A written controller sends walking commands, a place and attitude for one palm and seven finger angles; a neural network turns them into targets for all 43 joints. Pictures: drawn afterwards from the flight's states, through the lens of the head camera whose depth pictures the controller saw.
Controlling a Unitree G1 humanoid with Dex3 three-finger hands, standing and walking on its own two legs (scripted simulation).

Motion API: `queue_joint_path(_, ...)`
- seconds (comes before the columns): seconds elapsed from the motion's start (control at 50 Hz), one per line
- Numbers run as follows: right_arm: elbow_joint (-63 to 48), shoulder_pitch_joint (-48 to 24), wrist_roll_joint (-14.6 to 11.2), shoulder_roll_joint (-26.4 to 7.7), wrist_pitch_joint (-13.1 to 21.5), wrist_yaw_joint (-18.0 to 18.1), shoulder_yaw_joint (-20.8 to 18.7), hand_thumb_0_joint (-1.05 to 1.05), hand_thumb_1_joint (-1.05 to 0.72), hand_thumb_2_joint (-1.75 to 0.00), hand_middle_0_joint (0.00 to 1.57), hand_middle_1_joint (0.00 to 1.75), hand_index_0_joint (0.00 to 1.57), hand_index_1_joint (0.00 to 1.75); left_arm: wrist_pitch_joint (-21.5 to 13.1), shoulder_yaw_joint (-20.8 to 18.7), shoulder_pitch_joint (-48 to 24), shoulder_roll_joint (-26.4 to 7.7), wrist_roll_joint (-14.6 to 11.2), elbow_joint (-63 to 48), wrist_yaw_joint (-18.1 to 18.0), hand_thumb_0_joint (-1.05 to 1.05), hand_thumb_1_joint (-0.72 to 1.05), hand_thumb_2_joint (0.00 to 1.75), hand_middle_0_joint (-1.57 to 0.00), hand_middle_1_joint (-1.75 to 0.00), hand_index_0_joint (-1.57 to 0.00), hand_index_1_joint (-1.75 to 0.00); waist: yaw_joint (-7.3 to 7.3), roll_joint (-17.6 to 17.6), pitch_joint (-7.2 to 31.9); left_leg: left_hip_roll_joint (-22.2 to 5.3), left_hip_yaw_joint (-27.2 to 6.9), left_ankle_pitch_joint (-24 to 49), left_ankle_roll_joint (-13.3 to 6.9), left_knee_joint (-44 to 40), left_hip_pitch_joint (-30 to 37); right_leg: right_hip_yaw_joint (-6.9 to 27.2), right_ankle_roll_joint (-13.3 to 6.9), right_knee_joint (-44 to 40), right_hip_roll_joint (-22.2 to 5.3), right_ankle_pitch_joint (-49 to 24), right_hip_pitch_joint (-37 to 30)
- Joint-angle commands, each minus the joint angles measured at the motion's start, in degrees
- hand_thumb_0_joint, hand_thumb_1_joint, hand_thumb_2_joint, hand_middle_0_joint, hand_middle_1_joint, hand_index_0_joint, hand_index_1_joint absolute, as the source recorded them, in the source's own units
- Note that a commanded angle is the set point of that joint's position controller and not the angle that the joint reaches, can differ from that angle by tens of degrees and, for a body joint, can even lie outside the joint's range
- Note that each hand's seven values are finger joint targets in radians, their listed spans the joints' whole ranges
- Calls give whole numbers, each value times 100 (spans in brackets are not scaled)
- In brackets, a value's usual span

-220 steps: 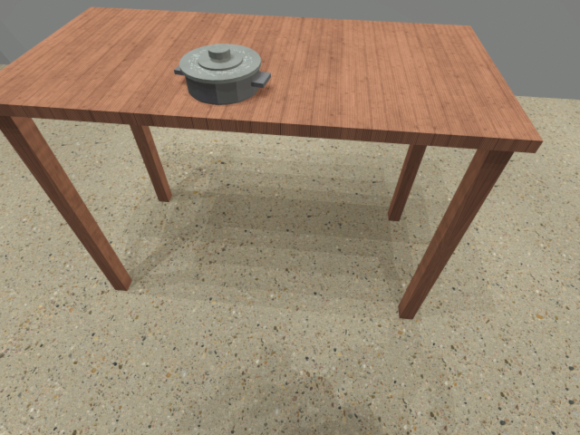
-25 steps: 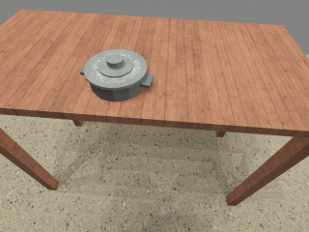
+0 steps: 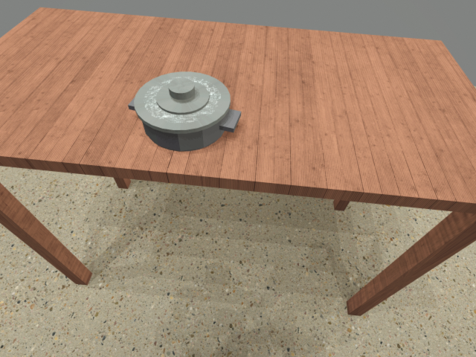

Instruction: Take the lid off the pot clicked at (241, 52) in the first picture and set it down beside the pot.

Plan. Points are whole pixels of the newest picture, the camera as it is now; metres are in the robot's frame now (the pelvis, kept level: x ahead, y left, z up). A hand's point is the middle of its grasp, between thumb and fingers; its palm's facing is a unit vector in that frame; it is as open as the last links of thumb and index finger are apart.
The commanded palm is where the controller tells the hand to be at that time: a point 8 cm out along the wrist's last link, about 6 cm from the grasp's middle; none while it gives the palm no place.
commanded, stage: lift the closed hand beside the body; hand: left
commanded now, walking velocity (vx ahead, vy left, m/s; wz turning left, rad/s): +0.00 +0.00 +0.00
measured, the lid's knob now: (181, 88) +0.52 +0.15 +0.16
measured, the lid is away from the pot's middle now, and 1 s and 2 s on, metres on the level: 0.00 0.00 0.00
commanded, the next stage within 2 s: raise the hand higher, near the body in 0.58 s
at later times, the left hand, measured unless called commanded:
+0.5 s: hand out of the picture +0.09 +0.21 +0.06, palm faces +0.33 -0.89 -0.30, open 3.3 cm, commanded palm +0.04 +0.25 +0.10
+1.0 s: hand (4, 354) +0.10 +0.23 +0.16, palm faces +0.37 -0.82 -0.44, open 3.1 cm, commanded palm +0.04 +0.26 +0.19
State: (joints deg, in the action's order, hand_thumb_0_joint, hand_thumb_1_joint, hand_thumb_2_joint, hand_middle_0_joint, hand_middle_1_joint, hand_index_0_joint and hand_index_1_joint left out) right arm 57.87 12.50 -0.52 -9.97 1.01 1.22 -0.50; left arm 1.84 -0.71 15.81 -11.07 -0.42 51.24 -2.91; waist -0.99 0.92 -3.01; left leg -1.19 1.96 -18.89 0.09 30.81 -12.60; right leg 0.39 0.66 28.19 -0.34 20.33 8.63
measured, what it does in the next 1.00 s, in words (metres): stands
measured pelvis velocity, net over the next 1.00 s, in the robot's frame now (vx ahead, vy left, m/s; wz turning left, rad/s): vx -0.05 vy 0.00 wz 0.01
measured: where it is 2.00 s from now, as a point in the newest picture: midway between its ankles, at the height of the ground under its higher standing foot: outside the picture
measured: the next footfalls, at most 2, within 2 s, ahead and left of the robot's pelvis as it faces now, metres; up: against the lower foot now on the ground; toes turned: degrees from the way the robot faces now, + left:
none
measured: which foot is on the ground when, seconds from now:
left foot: down 0.00-1.00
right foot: down 0.00-1.00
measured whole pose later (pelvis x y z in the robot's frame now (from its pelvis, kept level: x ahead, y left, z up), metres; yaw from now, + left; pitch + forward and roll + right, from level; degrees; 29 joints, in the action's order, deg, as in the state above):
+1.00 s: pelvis -0.05 +0.00 +0.01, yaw +0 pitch -6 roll -1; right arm 36.7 11.5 1.2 -12.0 13.6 3.6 0.6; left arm -7.7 -14.8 37.7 -18.5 -1.0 -31.7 -4.4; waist -5.5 -3.2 -2.5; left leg -1.6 1.6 -12.1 0.0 23.5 -5.4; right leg -1.4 0.3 19.8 -0.1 13.0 0.8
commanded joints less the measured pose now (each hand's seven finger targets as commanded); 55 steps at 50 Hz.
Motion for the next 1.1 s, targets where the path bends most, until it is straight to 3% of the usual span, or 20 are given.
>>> queue_joint_path(0.0,-1634,-282,-118,-982,1676,197,-26,0,-90,-90,20,30,20,30,-418,-689,-498,-1621,-38,-6050,-710,0,90,90,-33,-44,-33,-44,-256,-2405,2634,-196,-516,4681,139,-530,2079,-206,-301,97,-99,-2194,-54)
queue_joint_path(0.02,-1493,-435,-213,-753,1709,164,-31,0,-90,-90,20,30,20,30,141,-216,941,-438,-45,-4997,-714,0,90,90,-38,-49,-38,-49,-150,-1977,2015,-210,-466,4917,121,-591,1896,-377,-251,-49,-95,-2006,-2)
queue_joint_path(0.08,-1887,-587,-44,-823,1527,-122,-449,0,-90,-90,20,30,20,30,370,-174,2994,220,158,-3656,-469,0,90,90,-51,-64,-51,-64,-309,422,661,-189,-398,4454,-36,-580,640,-628,-117,-385,-29,-2622,94)
queue_joint_path(0.12,-2267,-775,-24,-799,1216,-189,-491,0,-90,-90,20,30,20,30,180,-238,3246,66,237,-3931,-177,0,90,90,-60,-73,-60,-73,-270,1170,64,-116,-174,3533,-76,-576,117,-620,-55,-345,-34,-2725,234)
queue_joint_path(0.16,-2680,-925,-32,-852,1090,-175,-453,0,-90,-90,20,30,20,30,-100,-439,2779,-265,220,-4686,1,0,90,90,-68,-83,-68,-83,-217,1074,-77,4,-57,2521,-103,-615,-67,-566,-65,-416,-18,-2215,435)
queue_joint_path(0.22,-3199,-903,11,-799,1110,13,-286,0,-90,-90,20,30,20,30,-589,-1376,1695,-1442,36,-6852,-79,0,90,90,-82,-97,-82,-97,-307,158,759,126,46,1808,-108,-727,505,-351,-68,-623,-39,-1735,171)
queue_joint_path(0.24,-3262,-895,42,-736,1128,99,-218,0,-90,-90,20,30,20,30,-671,-1476,1426,-1527,-17,-7245,-125,0,90,90,-86,-102,-86,-102,-294,-11,866,150,78,1609,-129,-754,633,-291,-57,-711,-22,-1534,173)
queue_joint_path(0.28,-3276,-844,72,-725,1129,217,-143,0,-90,-90,20,30,20,30,-695,-1468,765,-1537,-79,-7395,-207,0,90,90,-95,-112,-95,-112,-72,-129,490,168,100,1061,-138,-714,718,-214,-21,-1056,4,-904,576)
queue_joint_path(0.3,-3252,-858,78,-668,1117,262,-85,0,-90,-90,20,30,20,30,-669,-1086,745,-1077,-102,-7108,-181,0,90,90,-99,-116,-99,-116,5,-152,72,191,104,723,-146,-735,657,-205,-15,-1227,17,-479,810)
queue_joint_path(0.34,-3283,-775,75,-701,1131,297,-63,0,-90,-90,20,30,20,30,-710,-784,845,-788,-122,-7073,-125,0,90,90,-108,-126,-108,-126,37,-305,-201,230,114,322,-167,-737,770,-155,-17,-1464,7,66,1017)
queue_joint_path(0.4,-3405,-804,94,-770,1252,311,-62,0,-90,-90,20,30,20,30,-874,-776,1110,-881,-156,-7857,-67,0,90,90,-121,-140,-121,-140,-89,-624,177,262,108,297,-175,-818,1016,-119,-59,-1573,15,164,746)
queue_joint_path(0.48,-3319,-903,157,-774,1362,363,-62,0,-90,-90,20,30,20,30,-961,-1862,1454,-1752,-161,-8231,-237,0,90,90,-130,-150,-130,-150,-334,-372,259,209,20,542,-108,-945,981,-135,-93,-1621,80,-4,398)
queue_joint_path(0.52,-3304,-971,142,-691,1359,382,-25,0,-90,-90,20,30,20,30,-986,-1694,1601,-1440,-179,-8166,-206,0,90,90,-130,-150,-130,-150,-329,-244,-67,175,-5,566,-115,-1026,871,-165,-99,-1587,91,-77,368)
queue_joint_path(0.56,-3292,-990,150,-688,1381,353,-6,0,-90,-90,20,30,20,30,-1027,-1599,1760,-1315,-150,-8355,-162,0,90,90,-130,-150,-130,-150,-364,-603,-64,166,-15,719,-121,-1058,928,-185,-118,-1499,100,-328,271)
queue_joint_path(0.62,-3333,-1045,160,-718,1493,296,-30,0,-90,-90,20,30,20,30,-1113,-1640,2023,-1340,-116,-8930,-136,0,90,90,-130,-150,-130,-150,-413,-595,178,128,-60,1019,-103,-1084,979,-244,-114,-1353,157,-720,5)
queue_joint_path(0.68,-3239,-1132,187,-746,1550,300,-71,0,-90,-90,20,30,20,30,-1123,-2147,2241,-1704,-92,-8914,-231,0,90,90,-130,-150,-130,-150,-490,-307,212,105,-65,1189,-96,-1067,1005,-245,-95,-1384,214,-872,-37)
queue_joint_path(0.76,-3160,-1060,162,-726,1507,275,-94,0,-90,-90,20,30,20,30,-1192,-1857,2282,-1319,-98,-8793,-151,0,90,90,-130,-150,-130,-150,-422,-28,-48,73,-62,1083,-127,-1130,947,-270,-76,-1377,192,-787,55)
queue_joint_path(0.86,-3217,-1012,180,-783,1664,303,-70,0,-90,-90,20,30,20,30,-1366,-2012,1965,-1605,-69,-9698,-249,0,90,90,-130,-150,-130,-150,-444,-432,465,93,-83,1301,-122,-1067,1159,-233,-85,-1303,189,-1081,-152)
queue_joint_path(0.96,-3109,-1011,173,-736,1597,291,-51,0,-90,-90,20,30,20,30,-1320,-2062,1871,-1474,-105,-9381,-247,0,90,90,-130,-150,-130,-150,-415,-391,34,87,-67,1260,-96,-1115,1052,-249,-102,-1342,204,-1092,-2)
queue_joint_path(1.08,-3184,-1054,189,-779,1595,246,-45,0,-90,-90,20,30,20,30,-1374,-2287,1634,-1666,-150,-9808,-224,0,90,90,-130,-150,-130,-150,-467,-683,441,105,-38,1702,-76,-1030,1246,-223,-103,-1243,228,-1634,-228)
